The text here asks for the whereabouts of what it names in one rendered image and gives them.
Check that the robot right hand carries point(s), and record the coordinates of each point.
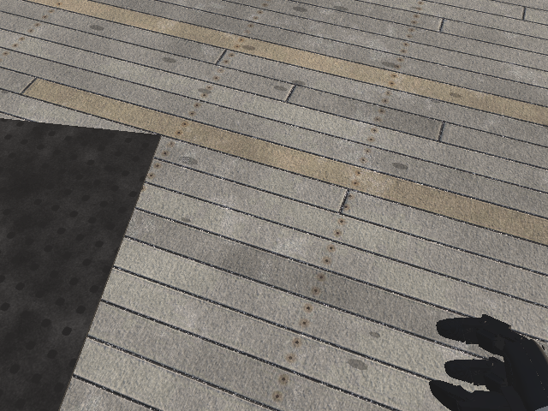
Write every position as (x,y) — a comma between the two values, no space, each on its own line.
(520,383)

